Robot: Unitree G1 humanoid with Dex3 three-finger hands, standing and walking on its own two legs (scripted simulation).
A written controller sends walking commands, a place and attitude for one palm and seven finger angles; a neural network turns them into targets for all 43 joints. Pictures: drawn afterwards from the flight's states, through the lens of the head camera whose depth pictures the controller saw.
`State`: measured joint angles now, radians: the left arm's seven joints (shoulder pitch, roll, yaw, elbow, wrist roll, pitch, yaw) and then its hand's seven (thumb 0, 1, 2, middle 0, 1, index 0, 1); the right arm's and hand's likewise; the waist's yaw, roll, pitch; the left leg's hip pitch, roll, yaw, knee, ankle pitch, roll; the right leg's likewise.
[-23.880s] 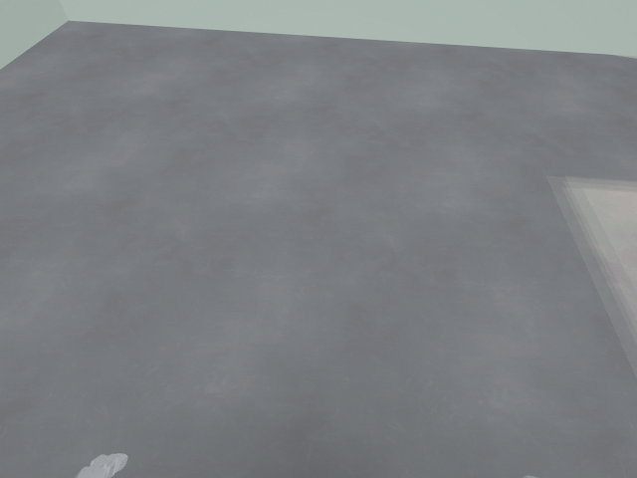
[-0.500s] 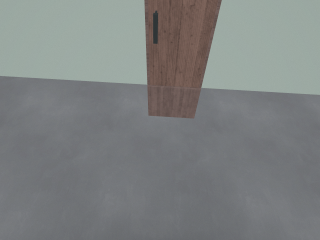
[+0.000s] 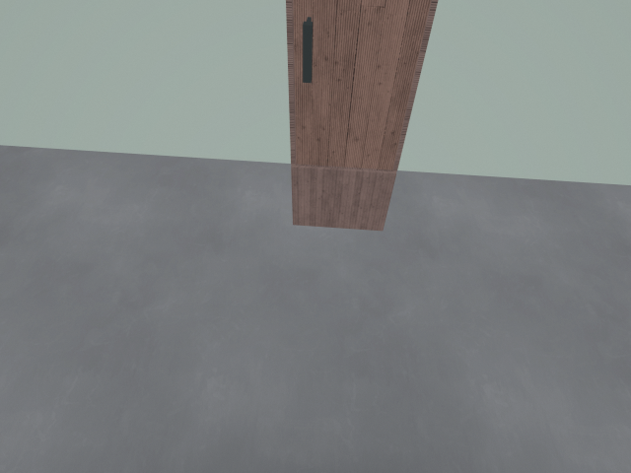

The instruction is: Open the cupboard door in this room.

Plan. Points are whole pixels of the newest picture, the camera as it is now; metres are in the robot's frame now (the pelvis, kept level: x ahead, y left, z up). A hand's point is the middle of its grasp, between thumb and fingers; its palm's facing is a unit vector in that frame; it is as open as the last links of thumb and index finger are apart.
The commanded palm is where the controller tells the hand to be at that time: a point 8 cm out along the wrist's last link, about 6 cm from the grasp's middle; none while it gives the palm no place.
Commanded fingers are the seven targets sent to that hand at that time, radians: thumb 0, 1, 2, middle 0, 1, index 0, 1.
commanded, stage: look at it before walking up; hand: left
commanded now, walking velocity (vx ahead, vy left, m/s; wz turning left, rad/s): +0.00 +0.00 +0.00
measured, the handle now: (308, 50) +1.14 +0.09 +0.01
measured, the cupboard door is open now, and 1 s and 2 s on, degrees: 0 0 0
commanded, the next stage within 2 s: walk to a spot facing it in 0.16 s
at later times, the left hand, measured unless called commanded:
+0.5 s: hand out of the picture +0.03 +0.18 -0.18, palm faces -0.04 -0.97 -0.23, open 7.4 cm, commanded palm none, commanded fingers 0.00 0.90 0.90 -0.20 -0.30 -0.20 -0.30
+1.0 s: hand out of the picture +0.13 +0.07 -0.17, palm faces -0.06 -0.99 -0.15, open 7.4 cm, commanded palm none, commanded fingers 0.00 0.90 0.90 -0.20 -0.30 -0.20 -0.30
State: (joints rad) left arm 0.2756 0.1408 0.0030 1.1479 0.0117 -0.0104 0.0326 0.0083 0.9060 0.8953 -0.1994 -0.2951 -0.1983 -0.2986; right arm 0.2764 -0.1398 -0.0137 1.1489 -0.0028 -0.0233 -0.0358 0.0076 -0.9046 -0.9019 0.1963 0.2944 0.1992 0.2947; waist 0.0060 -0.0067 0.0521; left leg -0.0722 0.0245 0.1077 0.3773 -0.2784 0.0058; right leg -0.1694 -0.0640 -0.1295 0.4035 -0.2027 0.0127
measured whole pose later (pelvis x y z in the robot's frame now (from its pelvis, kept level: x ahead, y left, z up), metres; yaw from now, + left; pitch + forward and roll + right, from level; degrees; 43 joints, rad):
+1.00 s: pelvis +0.18 -0.08 +0.00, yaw -9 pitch +0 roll +0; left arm 0.42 0.08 0.02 1.14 0.02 -0.08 0.01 0.01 0.90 0.89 -0.20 -0.30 -0.20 -0.30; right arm 0.09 -0.19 -0.06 1.04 -0.02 0.00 0.02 0.01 -0.91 -0.90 0.19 0.29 0.20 0.29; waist 0.04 0.02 0.08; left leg -0.60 0.11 0.08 0.87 -0.16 -0.04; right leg 0.03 0.03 -0.10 0.28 -0.32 -0.05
